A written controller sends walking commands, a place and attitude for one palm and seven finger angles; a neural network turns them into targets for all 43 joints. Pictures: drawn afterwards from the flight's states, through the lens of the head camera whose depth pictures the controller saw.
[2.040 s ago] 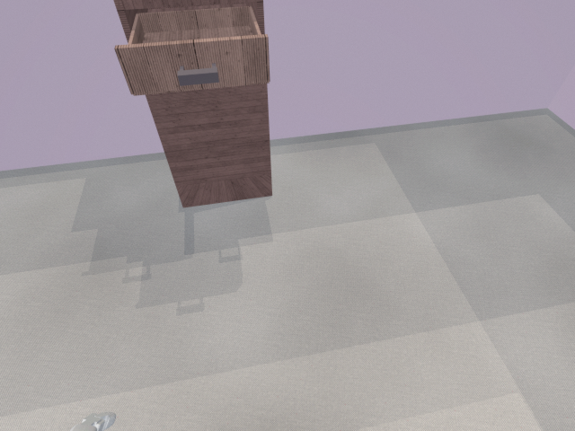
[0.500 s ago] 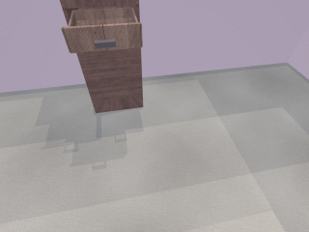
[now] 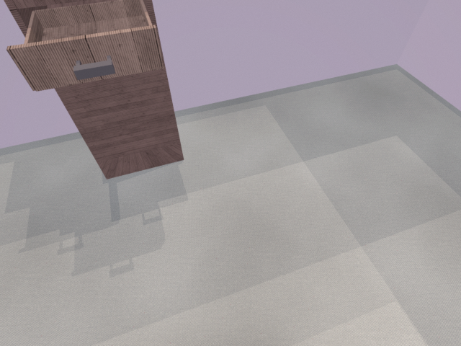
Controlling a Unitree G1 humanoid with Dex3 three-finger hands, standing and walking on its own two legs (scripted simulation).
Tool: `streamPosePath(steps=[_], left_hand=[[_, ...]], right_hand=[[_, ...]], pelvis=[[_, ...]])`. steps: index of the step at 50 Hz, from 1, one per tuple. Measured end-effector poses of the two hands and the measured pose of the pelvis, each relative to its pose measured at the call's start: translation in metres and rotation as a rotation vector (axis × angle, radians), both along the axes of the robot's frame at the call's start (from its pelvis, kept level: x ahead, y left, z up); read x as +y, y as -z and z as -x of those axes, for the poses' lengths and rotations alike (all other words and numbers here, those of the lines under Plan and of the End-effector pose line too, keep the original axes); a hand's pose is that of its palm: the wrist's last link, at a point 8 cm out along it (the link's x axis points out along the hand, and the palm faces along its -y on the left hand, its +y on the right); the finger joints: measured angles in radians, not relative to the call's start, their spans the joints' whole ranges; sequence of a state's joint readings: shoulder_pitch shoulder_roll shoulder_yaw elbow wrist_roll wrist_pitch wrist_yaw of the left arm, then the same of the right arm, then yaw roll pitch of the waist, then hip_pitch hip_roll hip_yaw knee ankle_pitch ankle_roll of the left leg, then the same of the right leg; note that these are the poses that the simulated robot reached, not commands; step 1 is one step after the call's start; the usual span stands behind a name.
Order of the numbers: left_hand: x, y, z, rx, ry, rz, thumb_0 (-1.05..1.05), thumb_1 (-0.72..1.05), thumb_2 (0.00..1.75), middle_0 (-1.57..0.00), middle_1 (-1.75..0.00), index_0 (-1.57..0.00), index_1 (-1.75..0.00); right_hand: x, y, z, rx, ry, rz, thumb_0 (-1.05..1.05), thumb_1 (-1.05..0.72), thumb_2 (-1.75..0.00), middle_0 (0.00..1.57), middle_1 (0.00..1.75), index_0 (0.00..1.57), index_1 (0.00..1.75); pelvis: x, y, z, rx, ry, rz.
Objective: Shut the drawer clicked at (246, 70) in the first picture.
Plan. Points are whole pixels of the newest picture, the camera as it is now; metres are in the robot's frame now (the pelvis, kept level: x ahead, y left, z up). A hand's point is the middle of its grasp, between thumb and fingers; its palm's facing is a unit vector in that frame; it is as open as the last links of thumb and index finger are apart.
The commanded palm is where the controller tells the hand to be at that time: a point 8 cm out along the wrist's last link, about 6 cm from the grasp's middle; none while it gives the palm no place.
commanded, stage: walk to a spot facing it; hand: left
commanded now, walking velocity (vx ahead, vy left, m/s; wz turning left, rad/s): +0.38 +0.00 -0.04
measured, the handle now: (94, 65) +0.80 +0.42 +0.05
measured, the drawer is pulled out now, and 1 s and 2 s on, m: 0.26 0.26 0.26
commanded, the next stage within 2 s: turn to face it in 0.32 s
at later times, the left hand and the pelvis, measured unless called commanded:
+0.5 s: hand (135, 342) +0.16 +0.21 -0.19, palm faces +0.08 -0.99 -0.12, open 7.4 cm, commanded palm none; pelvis +0.21 +0.05 +0.00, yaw -1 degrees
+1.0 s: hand (149, 235) +0.37 +0.21 -0.14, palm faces +0.21 -0.95 -0.24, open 7.4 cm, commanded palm none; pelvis +0.30 +0.02 +0.01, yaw +12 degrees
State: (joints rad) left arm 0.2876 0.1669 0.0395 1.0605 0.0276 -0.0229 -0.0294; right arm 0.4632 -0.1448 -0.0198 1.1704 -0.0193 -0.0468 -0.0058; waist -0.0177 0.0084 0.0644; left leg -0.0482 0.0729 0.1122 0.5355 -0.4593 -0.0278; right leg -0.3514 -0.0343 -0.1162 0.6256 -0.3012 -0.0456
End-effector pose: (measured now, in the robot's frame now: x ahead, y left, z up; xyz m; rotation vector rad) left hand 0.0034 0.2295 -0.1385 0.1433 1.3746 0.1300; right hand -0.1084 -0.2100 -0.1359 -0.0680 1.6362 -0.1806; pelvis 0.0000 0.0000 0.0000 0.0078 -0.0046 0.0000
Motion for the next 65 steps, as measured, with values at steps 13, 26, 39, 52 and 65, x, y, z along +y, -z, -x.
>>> streamPosePath(steps=[13,26,39,52,65], left_hand=[[-0.014,-0.008,-0.06,0.037,-0.048,0.02,0.0,0.91,0.9,-0.2,-0.3,-0.2,-0.3],[0.034,0.019,-0.163,0.1,-0.079,0.06,0.0,0.91,0.9,-0.2,-0.3,-0.2,-0.3],[0.051,-0.017,-0.33,-0.191,-0.083,-0.024,0.0,0.91,0.9,-0.19,-0.3,-0.2,-0.3],[0.027,-0.034,-0.335,-0.23,-0.18,-0.091,0.0,0.91,0.9,-0.2,-0.3,-0.2,-0.3],[0.051,-0.002,-0.212,-0.005,-0.373,-0.043,0.0,0.91,0.9,-0.2,-0.3,-0.2,-0.3]], right_hand=[[-0.022,-0.017,-0.239,-0.344,-0.068,0.051,0.02,-0.92,-0.9,0.2,0.3,0.2,0.29],[0.03,-0.026,-0.419,-0.542,-0.159,0.106,0.0,-0.91,-0.9,0.19,0.3,0.2,0.29],[0.026,-0.014,-0.398,-0.267,-0.123,0.058,0.0,-0.93,-0.9,0.2,0.3,0.2,0.29],[0.004,0.001,-0.468,-0.265,-0.227,-0.013,0.01,-0.91,-0.9,0.2,0.3,0.2,0.29],[0.05,-0.024,-0.567,-0.46,-0.465,0.039,0.01,-0.91,-0.9,0.19,0.3,0.19,0.29]], pelvis=[[0.0,-0.017,-0.099,0.008,-0.007,0.023],[0.049,-0.002,-0.213,-0.023,0.011,0.029],[0.047,-0.016,-0.274,-0.006,-0.097,0.006],[0.018,-0.015,-0.301,-0.012,-0.222,-0.009],[0.049,-0.008,-0.297,-0.01,-0.304,0.025]])
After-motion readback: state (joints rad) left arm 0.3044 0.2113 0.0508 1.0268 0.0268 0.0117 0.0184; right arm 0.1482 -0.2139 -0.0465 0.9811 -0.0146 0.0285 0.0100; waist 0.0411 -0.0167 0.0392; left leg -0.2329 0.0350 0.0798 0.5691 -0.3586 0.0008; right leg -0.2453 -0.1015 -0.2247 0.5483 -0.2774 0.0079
